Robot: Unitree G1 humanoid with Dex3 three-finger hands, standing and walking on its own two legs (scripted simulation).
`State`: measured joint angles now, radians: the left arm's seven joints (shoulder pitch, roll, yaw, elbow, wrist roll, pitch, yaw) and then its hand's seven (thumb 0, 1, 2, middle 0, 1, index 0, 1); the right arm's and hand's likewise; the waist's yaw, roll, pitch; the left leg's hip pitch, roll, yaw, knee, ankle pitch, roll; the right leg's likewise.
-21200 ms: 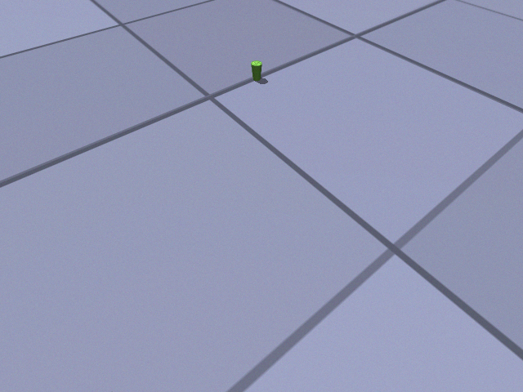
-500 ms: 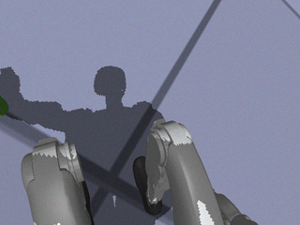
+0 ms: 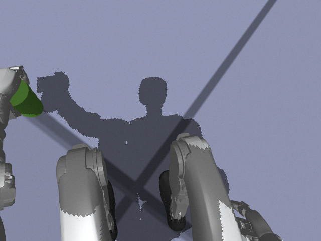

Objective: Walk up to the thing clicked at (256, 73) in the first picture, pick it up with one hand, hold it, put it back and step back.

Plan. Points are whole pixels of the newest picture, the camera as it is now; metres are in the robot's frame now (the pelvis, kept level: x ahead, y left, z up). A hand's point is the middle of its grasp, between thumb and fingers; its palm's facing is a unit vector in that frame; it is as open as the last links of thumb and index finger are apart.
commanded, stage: settle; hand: left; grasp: from above
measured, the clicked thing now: (23, 101) +0.45 +0.34 -0.20
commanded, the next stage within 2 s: lift in 0.22 s
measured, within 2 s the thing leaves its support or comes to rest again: neither
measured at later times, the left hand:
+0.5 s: hand out of the picture +0.44 +0.35 -0.10, palm faces -0.43 -0.08 -0.90, open 10.2 cm
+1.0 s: hand out of the picture +0.38 +0.33 +0.05, palm faces -0.41 -0.12 -0.90, open 10.2 cm
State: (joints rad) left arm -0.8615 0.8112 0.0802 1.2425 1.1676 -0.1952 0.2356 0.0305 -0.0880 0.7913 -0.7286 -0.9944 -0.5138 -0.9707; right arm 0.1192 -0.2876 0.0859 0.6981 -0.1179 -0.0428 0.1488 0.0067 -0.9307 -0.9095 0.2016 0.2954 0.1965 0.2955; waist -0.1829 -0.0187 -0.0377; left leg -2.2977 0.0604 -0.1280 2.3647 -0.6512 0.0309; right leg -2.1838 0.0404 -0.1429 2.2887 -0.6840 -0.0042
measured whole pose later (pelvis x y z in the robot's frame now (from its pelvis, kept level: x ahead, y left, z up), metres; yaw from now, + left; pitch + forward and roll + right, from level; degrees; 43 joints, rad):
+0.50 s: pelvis +0.00 +0.00 +0.03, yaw +2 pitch +34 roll -8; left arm -0.85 0.77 0.07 1.14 1.14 -0.18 0.16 0.02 -0.13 0.83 -0.76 -0.98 -0.54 -0.96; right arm 0.17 -0.27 0.05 0.69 -0.08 0.00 0.12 0.01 -0.94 -0.91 0.20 0.30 0.20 0.30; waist -0.17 0.00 -0.08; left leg -2.24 0.05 -0.10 2.26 -0.63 0.04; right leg -2.13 0.03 -0.11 2.20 -0.67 0.00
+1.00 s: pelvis +0.00 +0.00 +0.14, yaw +5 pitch +31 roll -6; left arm -0.55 0.64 0.01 0.77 1.00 -0.10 0.05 0.02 -0.12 0.82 -0.75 -0.98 -0.54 -0.96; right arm 0.16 -0.26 0.00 0.64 0.00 0.04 0.04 0.01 -0.93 -0.91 0.20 0.30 0.20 0.30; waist -0.09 0.03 -0.16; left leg -1.86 0.05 -0.06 1.91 -0.60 0.03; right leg -1.78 0.03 -0.08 1.86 -0.63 0.00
